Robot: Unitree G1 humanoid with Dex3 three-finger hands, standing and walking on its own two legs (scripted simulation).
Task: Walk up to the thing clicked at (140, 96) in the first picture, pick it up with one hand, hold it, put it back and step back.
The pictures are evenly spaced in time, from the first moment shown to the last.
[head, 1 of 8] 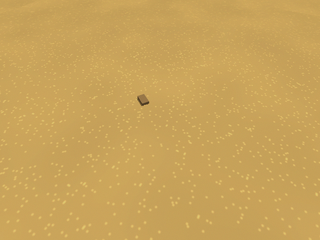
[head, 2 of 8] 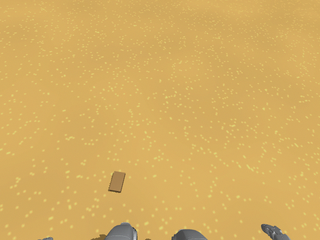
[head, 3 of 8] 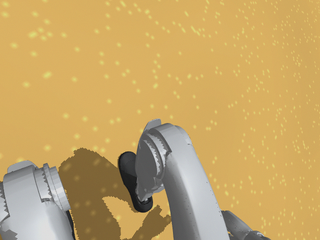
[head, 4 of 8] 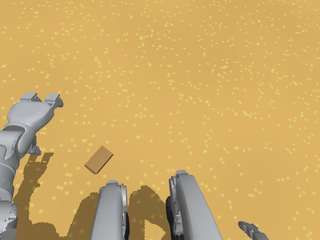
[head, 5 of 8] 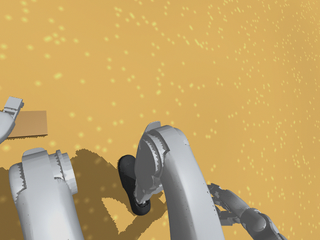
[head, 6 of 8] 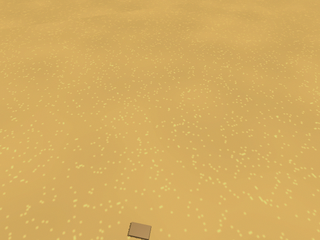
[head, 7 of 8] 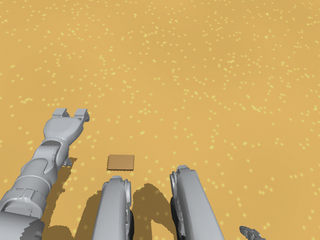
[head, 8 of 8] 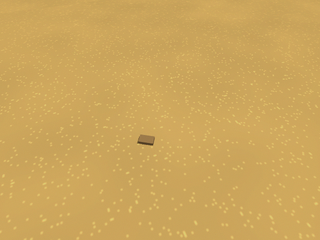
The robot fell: no
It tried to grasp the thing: yes
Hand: left
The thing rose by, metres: 0.00
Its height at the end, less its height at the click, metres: +0.00
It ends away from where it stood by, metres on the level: 0.15
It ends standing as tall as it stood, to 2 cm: yes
